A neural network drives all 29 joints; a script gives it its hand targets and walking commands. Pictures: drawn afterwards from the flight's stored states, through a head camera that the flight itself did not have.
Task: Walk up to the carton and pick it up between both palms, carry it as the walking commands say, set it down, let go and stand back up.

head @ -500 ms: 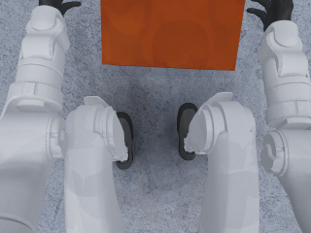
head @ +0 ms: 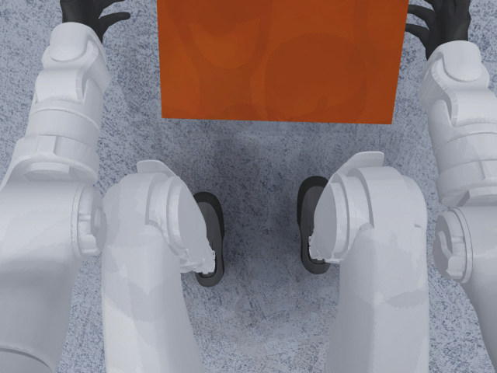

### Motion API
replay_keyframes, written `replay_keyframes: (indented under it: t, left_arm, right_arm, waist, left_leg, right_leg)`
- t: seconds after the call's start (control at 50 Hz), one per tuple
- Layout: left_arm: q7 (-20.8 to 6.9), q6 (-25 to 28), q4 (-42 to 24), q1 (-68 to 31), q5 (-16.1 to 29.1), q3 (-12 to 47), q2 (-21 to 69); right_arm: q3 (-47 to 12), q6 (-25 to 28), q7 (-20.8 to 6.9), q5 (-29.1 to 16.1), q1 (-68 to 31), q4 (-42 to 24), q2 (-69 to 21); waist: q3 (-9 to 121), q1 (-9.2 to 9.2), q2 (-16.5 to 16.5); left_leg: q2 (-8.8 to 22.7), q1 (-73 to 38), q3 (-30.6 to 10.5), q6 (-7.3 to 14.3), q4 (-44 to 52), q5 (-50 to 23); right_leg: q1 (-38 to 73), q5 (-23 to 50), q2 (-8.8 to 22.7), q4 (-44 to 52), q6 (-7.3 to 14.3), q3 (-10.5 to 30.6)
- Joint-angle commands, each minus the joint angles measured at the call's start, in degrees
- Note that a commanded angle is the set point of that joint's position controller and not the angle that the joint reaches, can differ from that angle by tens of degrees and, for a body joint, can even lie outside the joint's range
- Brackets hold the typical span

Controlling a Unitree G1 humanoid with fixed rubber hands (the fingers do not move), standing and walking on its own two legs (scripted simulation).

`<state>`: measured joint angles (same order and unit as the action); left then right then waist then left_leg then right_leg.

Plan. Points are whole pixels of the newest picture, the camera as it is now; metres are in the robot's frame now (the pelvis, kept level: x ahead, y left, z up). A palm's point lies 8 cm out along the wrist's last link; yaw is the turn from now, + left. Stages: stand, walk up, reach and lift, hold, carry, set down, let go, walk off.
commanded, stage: reach and lift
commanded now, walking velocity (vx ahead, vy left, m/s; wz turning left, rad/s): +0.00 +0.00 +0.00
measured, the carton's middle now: (274, 52) +0.48 -0.04 -0.24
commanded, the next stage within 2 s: none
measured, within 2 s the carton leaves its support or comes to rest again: leaves its support in 1.44 s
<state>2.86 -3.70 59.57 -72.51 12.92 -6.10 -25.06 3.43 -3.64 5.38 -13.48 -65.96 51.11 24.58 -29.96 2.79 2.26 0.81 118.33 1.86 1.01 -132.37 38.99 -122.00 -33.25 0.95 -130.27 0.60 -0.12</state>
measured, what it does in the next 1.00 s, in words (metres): stands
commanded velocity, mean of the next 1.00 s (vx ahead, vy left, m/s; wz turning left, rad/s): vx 0.00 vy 0.00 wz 0.00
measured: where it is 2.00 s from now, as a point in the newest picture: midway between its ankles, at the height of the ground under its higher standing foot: (260, 247)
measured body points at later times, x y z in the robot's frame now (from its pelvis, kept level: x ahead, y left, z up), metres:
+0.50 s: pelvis +0.00 +0.00 +0.00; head +0.35 -0.02 +0.27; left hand +0.54 +0.17 -0.17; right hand +0.48 -0.23 -0.18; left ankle +0.10 +0.12 -0.32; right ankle +0.13 -0.11 -0.32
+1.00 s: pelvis -0.01 +0.00 +0.00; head +0.34 -0.03 +0.27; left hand +0.55 +0.14 -0.17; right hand +0.49 -0.22 -0.18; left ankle +0.10 +0.12 -0.32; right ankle +0.13 -0.11 -0.32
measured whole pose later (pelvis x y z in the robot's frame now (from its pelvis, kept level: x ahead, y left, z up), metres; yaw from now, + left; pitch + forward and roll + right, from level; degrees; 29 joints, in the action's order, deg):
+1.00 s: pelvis -0.01 +0.00 +0.00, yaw -2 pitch +25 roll +0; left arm 5.7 -1.9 69.9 -83.3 14.4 -1.1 -21.3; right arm -1.4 -5.6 4.0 -16.0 -73.1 57.4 21.9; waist -29.8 3.2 0.7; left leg 0.6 120.4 1.0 1.0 -131.5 36.3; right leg -124.1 -29.3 -1.3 -128.2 0.6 -0.1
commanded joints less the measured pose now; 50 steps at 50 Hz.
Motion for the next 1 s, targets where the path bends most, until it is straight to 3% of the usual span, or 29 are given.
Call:
replay_keyframes:
  t: [0.0,0.04,0.06,0.1,0.16,0.2,0.28,0.3,0.32,0.34,0.36,0.38,0.42,0.46,0.48,0.52,0.54,0.56,0.62,0.64,0.68,0.72,0.74,0.82,0.84,0.88,0.94,0.96,0.98]
  left_arm:
    - [-0.6,2.4,-2.7,-13.3,5.5,3.2,-3.2]
    - [-0.1,2.8,-2.8,-16.2,4.3,2.1,-5.3]
    - [-0.4,2.4,-1.8,-14.7,4.5,2.2,-6.1]
    - [-0.5,2.3,-3.9,-19.6,5.0,4.3,-3.7]
    - [-0.7,2.1,1.7,-16.8,5.4,6.0,-1.7]
    - [-0.8,1.7,2.6,-19.0,5.7,7.2,0.1]
    - [-0.1,3.6,-4.0,-19.8,4.2,8.5,2.2]
    - [0.1,3.2,-1.8,-19.2,4.5,7.1,1.3]
    - [0.1,3.3,-1.9,-20.9,5.8,9.7,3.6]
    - [0.2,3.2,-4.3,-21.3,6.1,10.5,4.4]
    - [0.2,3.4,-0.9,-20.1,5.4,10.4,6.0]
    - [-0.2,3.1,2.2,-17.4,6.9,10.8,6.5]
    - [0.0,3.5,-2.2,-19.4,4.4,10.8,9.1]
    - [-0.4,4.1,-3.0,-19.8,6.6,13.6,12.5]
    - [0.0,4.2,0.2,-18.7,4.6,10.8,10.7]
    - [0.5,4.9,-0.2,-17.0,4.5,8.7,9.3]
    - [0.7,5.1,-0.6,-18.5,4.2,9.8,10.8]
    - [0.2,4.6,2.9,-14.5,4.7,9.8,11.7]
    - [0.2,4.8,2.9,-17.6,3.0,9.3,14.2]
    - [0.5,5.0,4.8,-16.5,1.6,8.2,14.1]
    - [0.7,5.0,5.2,-16.2,1.9,6.9,13.4]
    - [-0.7,5.1,2.3,-20.9,1.3,8.6,21.5]
    - [-1.6,4.3,4.0,-20.9,1.3,10.4,26.3]
    - [-6.7,3.4,2.8,-29.1,2.0,13.6,44.0]
    - [-7.6,3.3,3.0,-27.3,0.0,11.9,45.1]
    - [-8.9,2.7,1.7,-30.3,1.2,13.1,47.4]
    - [-10.7,2.0,0.8,-31.1,1.0,12.6,52.8]
    - [-11.2,1.0,2.1,-31.0,-0.5,11.6,52.6]
    - [-11.6,1.1,0.9,-32.1,0.4,12.0,53.7]
  right_arm:
    - [-1.4,2.3,0.6,-5.8,-16.2,-6.9,-2.0]
    - [-1.1,1.8,0.5,-6.9,-17.9,-3.3,-3.1]
    - [-0.4,1.8,0.6,-5.1,-17.9,-3.1,-2.4]
    - [0.2,1.7,0.3,-5.5,-20.4,-2.9,-2.6]
    - [-2.3,1.5,-0.1,-6.9,-22.2,0.0,-4.9]
    - [-3.4,1.8,-0.4,-5.8,-22.8,-0.7,-3.8]
    - [-5.0,2.7,-0.7,-8.8,-24.7,-4.7,-7.1]
    - [-4.2,3.0,-0.5,-8.0,-24.9,-5.8,-5.2]
    - [-4.6,2.9,-0.6,-8.2,-24.7,-3.4,-8.1]
    - [-2.6,4.2,-0.2,-7.2,-25.3,-9.1,-4.3]
    - [-5.1,3.5,-0.3,-8.5,-24.5,-4.6,-7.8]
    - [-4.5,3.4,-0.4,-7.3,-22.4,-1.4,-8.3]
    - [-5.9,3.5,-1.4,-8.2,-24.6,-4.7,-11.9]
    - [-7.5,4.2,-1.3,-8.5,-23.5,-5.2,-14.4]
    - [-8.3,3.7,-1.5,-9.0,-23.4,-2.7,-15.6]
    - [-7.2,4.2,-1.0,-7.8,-23.5,-5.6,-14.5]
    - [-8.1,4.8,-0.9,-8.9,-25.6,-6.9,-14.8]
    - [-6.8,4.4,-0.9,-7.3,-23.7,-6.0,-15.1]
    - [-10.5,4.1,-1.6,-7.8,-24.7,-2.5,-20.6]
    - [-9.5,4.4,-1.5,-7.3,-27.4,-5.8,-19.7]
    - [-11.0,4.5,-1.1,-8.1,-28.4,-6.9,-19.3]
    - [-14.9,4.0,-2.9,-9.2,-32.6,-6.2,-30.6]
    - [-15.1,3.8,-3.3,-8.2,-33.4,-7.5,-32.8]
    - [-17.8,2.6,-7.9,-6.4,-41.9,-5.5,-47.9]
    - [-17.5,1.7,-8.6,-6.3,-40.6,-4.7,-51.6]
    - [-16.1,1.1,-9.7,-4.7,-41.5,-3.7,-53.5]
    - [-16.1,1.0,-11.8,-5.3,-45.1,-5.7,-55.8]
    - [-16.2,0.6,-12.2,-4.8,-45.3,-5.1,-58.1]
    - [-15.2,0.3,-12.4,-4.6,-45.6,-5.1,-57.2]
  waist:
    - [82.1,-1.16,-8.2]
    - [77.1,-2.5,-6.0]
    - [75.4,-1.71,-8.4]
    - [73.6,0.3,-4.7]
    - [70.4,-2.04,-5.8]
    - [70.7,0.27,-5.8]
    - [74.9,-3.3,-2.4]
    - [76.7,-1.28,-5.4]
    - [76.3,-1.02,-5.1]
    - [78.0,2.11,-4.0]
    - [77.6,-1.58,-2.9]
    - [74.6,0.78,-4.5]
    - [77.0,-1.99,-1.9]
    - [79.7,0.03,-3.2]
    - [77.7,-3.03,-3.8]
    - [78.0,-1.99,-7.7]
    - [79.4,-3.88,-4.8]
    - [79.5,-0.87,-8.2]
    - [76.7,-5.38,-8.0]
    - [76.9,-4.12,-8.2]
    - [78.1,-6.14,-11.0]
    - [79.0,-9.41,-10.0]
    - [80.5,-6.97,-9.6]
    - [73.7,-6.23,-7.1]
    - [73.0,-8.84,-7.2]
    - [70.2,-4.81,-8.4]
    - [71.6,-5.62,-6.0]
    - [71.7,-7.74,-7.2]
    - [71.3,-5.46,-5.6]
  left_leg:
    - [-1.8,-16.7,-1.0,0.5,13.0,-22.7]
    - [-1.9,-14.0,-1.0,0.8,14.5,-20.2]
    - [-2.5,-13.9,-0.6,0.9,14.1,-18.7]
    - [-1.6,-12.9,-1.1,-0.3,15.8,-16.6]
    - [-2.0,-15.6,-1.4,0.2,15.9,-15.5]
    - [-1.5,-15.3,-1.1,0.6,15.0,-14.9]
    - [-2.1,-19.6,-1.2,-0.2,15.8,-20.5]
    - [-2.4,-18.3,-1.2,0.3,14.1,-21.3]
    - [-2.6,-18.4,-1.8,0.4,15.0,-20.7]
    - [-2.4,-21.1,-2.4,-0.3,14.7,-23.4]
    - [-2.8,-20.1,-2.1,-0.2,14.9,-24.3]
    - [-3.6,-19.5,-1.6,-0.3,14.9,-21.6]
    - [-3.5,-21.4,-2.0,-0.3,15.4,-23.5]
    - [-3.5,-21.2,-1.6,-0.3,15.3,-24.6]
    - [-3.2,-20.1,-1.0,0.0,15.2,-23.8]
    - [-4.2,-18.6,-2.0,0.5,13.9,-25.9]
    - [-4.1,-17.8,-1.5,0.7,14.8,-25.4]
    - [-4.2,-17.4,-2.5,1.2,14.4,-26.1]
    - [-4.6,-16.0,-1.2,0.9,16.1,-22.0]
    - [-4.5,-17.5,-1.8,1.8,15.5,-22.7]
    - [-5.3,-11.9,-1.1,1.4,14.5,-22.4]
    - [-5.6,-12.0,0.1,1.1,14.5,-22.7]
    - [-4.7,-13.2,0.1,1.0,14.1,-22.5]
    - [-5.7,-9.3,0.5,2.0,13.4,-19.1]
    - [-6.3,-9.8,1.4,2.0,13.6,-19.6]
    - [-5.5,-10.3,0.2,2.5,13.5,-18.9]
    - [-6.3,-10.5,0.7,2.2,13.9,-18.9]
    - [-6.2,-11.4,-0.1,2.3,13.3,-19.8]
    - [-6.5,-9.6,-0.2,2.7,13.1,-18.0]
  right_leg:
    - [41.2,27.8,-2.6,11.6,-2.3,0.3]
    - [37.6,24.8,-2.8,12.2,-2.4,-0.2]
    - [36.7,22.0,-2.7,12.5,-2.9,-1.0]
    - [35.6,21.1,-2.3,12.9,-2.0,-1.0]
    - [29.5,16.2,-2.6,12.8,-2.0,-2.3]
    - [34.3,17.5,-2.4,13.1,-1.9,-1.6]
    - [33.0,22.2,-3.2,12.6,-2.0,-1.3]
    - [35.0,23.9,-3.1,12.3,-2.3,-1.5]
    - [32.5,23.4,-2.6,11.7,-2.0,-2.0]
    - [32.9,24.8,-3.2,12.3,-2.3,-2.3]
    - [34.5,26.7,-3.4,11.9,-1.6,-1.2]
    - [33.1,23.3,-3.0,12.8,-1.8,-2.0]
    - [33.0,25.2,-3.5,12.7,-1.6,-1.0]
    - [35.8,27.6,-3.9,12.1,-1.8,-2.0]
    - [36.6,28.1,-3.7,12.1,-2.1,-0.6]
    - [36.3,29.6,-4.2,12.4,-2.7,-0.7]
    - [38.6,30.1,-4.5,11.9,-2.5,-0.2]
    - [39.1,31.8,-4.5,11.2,-3.4,-1.4]
    - [37.6,27.6,-4.7,12.3,-2.6,-0.5]
    - [35.4,26.6,-5.5,12.6,-3.1,-1.1]
    - [40.1,30.3,-5.2,12.6,-3.1,-0.1]
    - [40.1,29.8,-5.4,12.4,-2.7,0.6]
    - [42.4,30.7,-5.2,12.1,-2.9,0.9]
    - [34.4,24.0,-6.3,12.4,-1.9,1.1]
    - [34.9,23.5,-7.1,12.0,-2.3,0.4]
    - [31.7,22.3,-7.2,11.9,-2.5,-0.4]
    - [29.1,20.4,-7.4,12.0,-1.5,-1.1]
    - [28.5,19.6,-7.2,11.2,-1.8,-1.4]
    - [28.2,19.3,-7.5,10.9,-1.5,-1.2]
